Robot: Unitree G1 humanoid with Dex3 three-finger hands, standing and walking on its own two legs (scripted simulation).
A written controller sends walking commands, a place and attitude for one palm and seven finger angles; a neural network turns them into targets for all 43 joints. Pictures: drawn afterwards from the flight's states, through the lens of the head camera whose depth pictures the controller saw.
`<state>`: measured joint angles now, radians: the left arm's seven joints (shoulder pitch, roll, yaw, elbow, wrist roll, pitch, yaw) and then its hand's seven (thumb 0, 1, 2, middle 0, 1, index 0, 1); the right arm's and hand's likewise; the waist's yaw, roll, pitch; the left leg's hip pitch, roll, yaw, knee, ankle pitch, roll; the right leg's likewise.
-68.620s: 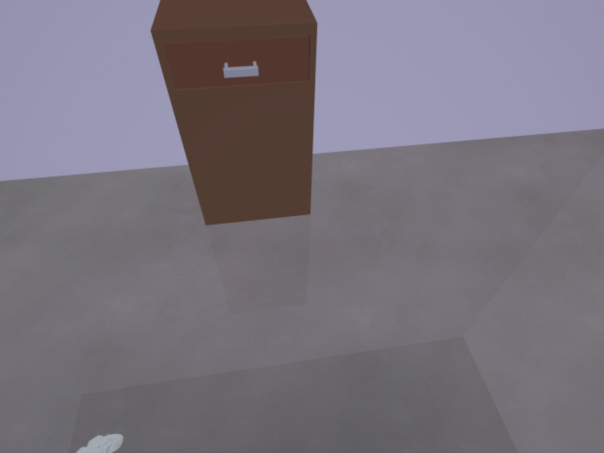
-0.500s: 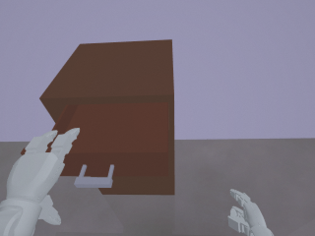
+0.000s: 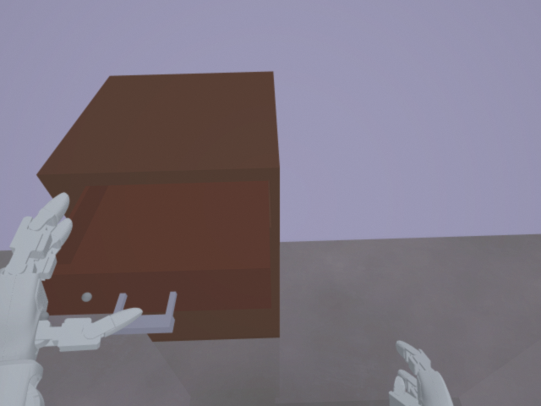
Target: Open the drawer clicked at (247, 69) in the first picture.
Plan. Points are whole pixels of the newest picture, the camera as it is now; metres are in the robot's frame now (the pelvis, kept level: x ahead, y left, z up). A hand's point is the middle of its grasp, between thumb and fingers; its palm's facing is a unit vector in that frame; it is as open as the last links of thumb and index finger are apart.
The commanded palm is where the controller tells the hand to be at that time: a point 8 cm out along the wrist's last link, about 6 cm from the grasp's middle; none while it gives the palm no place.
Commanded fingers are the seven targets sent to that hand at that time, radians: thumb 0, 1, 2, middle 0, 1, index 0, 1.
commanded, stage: draw the hand back to the body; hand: left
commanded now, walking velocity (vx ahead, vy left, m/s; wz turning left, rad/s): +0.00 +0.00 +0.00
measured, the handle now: (143, 311) +0.27 +0.25 -0.05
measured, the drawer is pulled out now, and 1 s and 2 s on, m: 0.21 0.21 0.21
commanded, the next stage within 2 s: step back with the hand held close in 0.58 s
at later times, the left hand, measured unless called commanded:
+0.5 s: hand (75, 316) +0.17 +0.22 +0.16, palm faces +0.39 -0.83 -0.39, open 8.0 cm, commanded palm +0.12 +0.27 +0.18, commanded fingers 0.00 0.90 0.90 -0.20 -0.30 -0.20 -0.30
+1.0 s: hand (67, 326) +0.16 +0.24 +0.14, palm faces +0.28 -0.83 -0.49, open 7.4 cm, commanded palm +0.10 +0.28 +0.18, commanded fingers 0.00 0.90 0.90 -0.20 -0.30 -0.20 -0.30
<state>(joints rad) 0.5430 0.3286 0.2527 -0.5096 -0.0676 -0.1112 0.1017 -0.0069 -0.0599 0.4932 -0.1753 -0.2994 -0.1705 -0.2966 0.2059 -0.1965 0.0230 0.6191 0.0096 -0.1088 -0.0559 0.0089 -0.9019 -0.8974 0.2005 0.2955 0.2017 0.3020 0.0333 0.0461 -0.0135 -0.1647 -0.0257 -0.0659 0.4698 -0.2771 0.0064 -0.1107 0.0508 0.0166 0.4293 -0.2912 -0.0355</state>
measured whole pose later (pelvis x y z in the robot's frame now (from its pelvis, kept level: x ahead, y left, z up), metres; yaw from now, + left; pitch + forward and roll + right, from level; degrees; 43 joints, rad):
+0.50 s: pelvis -0.01 -0.01 +0.00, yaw +1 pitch -2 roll +0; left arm 0.55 0.32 0.28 -0.46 -0.08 -0.11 0.10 0.01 0.77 0.85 -0.20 -0.30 -0.20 -0.30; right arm 0.17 -0.20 0.01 0.62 0.01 -0.09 -0.07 0.01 -0.90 -0.90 0.20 0.30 0.20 0.30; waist 0.06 0.07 -0.01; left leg -0.14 -0.01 -0.09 0.43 -0.25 -0.01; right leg -0.08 0.06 0.00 0.39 -0.27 -0.05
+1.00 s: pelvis -0.03 +0.00 +0.00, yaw +1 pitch +3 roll -1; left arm 0.65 0.38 0.34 -0.56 -0.05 -0.17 0.09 0.01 0.89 0.90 -0.21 -0.30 -0.21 -0.30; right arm 0.16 -0.23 -0.04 0.56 0.02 0.01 -0.05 0.01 -0.90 -0.90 0.20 0.30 0.20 0.30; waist -0.01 0.03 0.01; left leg -0.30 -0.02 -0.08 0.48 -0.22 0.00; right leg -0.23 0.06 0.00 0.41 -0.23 -0.03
